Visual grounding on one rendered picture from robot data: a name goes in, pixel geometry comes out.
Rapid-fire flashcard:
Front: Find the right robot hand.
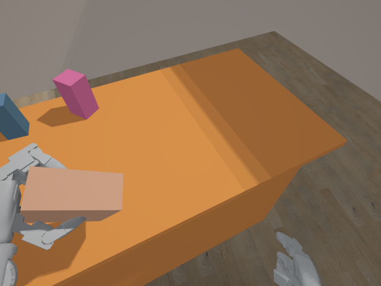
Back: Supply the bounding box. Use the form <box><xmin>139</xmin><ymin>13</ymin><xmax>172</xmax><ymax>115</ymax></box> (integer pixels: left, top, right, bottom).
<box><xmin>274</xmin><ymin>232</ymin><xmax>321</xmax><ymax>286</ymax></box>

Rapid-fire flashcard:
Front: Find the sponge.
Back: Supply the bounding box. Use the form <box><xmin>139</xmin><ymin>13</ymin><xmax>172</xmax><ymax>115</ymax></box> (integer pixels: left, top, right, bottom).
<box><xmin>20</xmin><ymin>166</ymin><xmax>123</xmax><ymax>223</ymax></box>

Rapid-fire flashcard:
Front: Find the table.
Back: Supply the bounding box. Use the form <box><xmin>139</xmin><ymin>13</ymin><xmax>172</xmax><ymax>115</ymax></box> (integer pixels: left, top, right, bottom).
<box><xmin>0</xmin><ymin>48</ymin><xmax>347</xmax><ymax>286</ymax></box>

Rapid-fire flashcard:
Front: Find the left robot forearm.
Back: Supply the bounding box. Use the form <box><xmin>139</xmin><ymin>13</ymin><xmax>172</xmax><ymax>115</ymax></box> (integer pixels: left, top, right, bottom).
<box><xmin>0</xmin><ymin>243</ymin><xmax>18</xmax><ymax>286</ymax></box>

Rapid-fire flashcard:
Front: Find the left robot hand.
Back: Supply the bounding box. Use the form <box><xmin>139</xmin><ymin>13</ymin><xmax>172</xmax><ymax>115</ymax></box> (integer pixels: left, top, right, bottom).
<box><xmin>0</xmin><ymin>143</ymin><xmax>86</xmax><ymax>250</ymax></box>

